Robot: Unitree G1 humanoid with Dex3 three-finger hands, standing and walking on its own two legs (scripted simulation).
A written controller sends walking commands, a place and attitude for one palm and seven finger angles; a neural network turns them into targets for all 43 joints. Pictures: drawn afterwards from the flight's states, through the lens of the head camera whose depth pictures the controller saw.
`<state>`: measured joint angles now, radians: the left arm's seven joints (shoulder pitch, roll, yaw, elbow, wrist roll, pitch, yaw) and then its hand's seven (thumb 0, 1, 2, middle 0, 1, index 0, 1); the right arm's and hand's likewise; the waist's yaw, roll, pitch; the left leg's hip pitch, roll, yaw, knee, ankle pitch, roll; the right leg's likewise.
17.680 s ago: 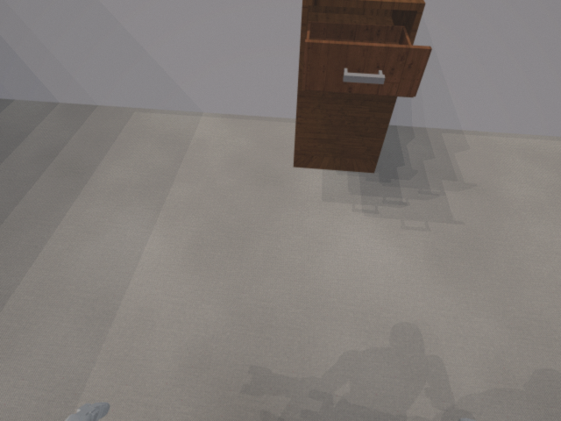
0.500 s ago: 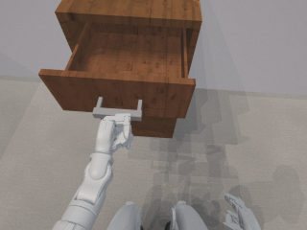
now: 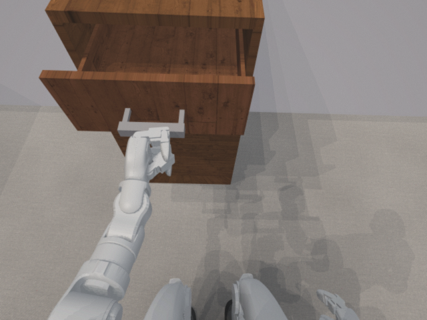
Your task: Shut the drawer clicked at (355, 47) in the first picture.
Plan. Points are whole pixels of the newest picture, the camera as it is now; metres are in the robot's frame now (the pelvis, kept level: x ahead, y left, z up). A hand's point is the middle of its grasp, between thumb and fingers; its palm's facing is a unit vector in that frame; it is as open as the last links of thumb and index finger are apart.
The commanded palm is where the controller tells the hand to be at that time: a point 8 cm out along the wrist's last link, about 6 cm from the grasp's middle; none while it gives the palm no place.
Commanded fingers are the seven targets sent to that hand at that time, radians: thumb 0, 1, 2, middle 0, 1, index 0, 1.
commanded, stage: push the drawer shut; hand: left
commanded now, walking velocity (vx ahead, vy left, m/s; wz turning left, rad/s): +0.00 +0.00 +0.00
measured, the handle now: (153, 121) +0.49 +0.11 +0.04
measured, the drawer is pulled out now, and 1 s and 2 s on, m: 0.15 0.04 0.00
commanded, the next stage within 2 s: pull the fist back off the drawer in 1.52 s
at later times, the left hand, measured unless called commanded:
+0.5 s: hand (172, 129) +0.47 +0.07 +0.03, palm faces -0.04 -1.00 -0.05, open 3.1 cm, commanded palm +0.46 +0.12 +0.04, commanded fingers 0.00 0.90 0.90 -1.40 -1.60 -1.40 -1.60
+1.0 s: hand (176, 106) +0.53 +0.07 +0.04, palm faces -0.03 -1.00 -0.05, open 3.3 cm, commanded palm +0.52 +0.11 +0.04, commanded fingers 0.00 0.90 0.90 -1.40 -1.60 -1.40 -1.60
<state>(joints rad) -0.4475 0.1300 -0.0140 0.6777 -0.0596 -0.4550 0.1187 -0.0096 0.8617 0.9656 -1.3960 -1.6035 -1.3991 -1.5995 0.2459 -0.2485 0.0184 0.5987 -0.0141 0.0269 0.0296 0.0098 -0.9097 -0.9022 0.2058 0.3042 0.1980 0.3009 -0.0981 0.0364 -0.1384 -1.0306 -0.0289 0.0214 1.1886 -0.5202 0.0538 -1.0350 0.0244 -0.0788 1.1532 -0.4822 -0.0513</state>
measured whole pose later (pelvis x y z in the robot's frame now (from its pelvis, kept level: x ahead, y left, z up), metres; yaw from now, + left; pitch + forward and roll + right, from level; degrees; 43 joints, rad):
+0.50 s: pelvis +0.00 +0.00 +0.00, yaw -1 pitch +24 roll -1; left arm -0.73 0.19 0.14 0.99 -0.05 -0.52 0.08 0.01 0.81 0.93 -1.40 -1.60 -1.40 -1.60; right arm 0.30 -0.26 0.01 0.63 -0.03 0.01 0.04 0.01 -0.91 -0.90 0.21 0.30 0.20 0.30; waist -0.15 0.04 -0.14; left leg -1.10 -0.02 0.03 1.20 -0.52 0.05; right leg -1.10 0.03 -0.07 1.16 -0.47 -0.05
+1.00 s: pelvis +0.00 +0.01 -0.01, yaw -2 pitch +27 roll -3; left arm -1.00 0.30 0.25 1.24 0.01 -0.53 0.09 0.05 0.83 0.95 -1.40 -1.60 -1.40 -1.60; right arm 0.37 -0.26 0.03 0.64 -0.07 0.04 0.07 0.01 -0.91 -0.90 0.21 0.30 0.20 0.30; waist -0.22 0.06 -0.13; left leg -1.19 -0.01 0.02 1.25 -0.52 0.06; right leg -1.19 0.04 -0.08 1.18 -0.47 -0.05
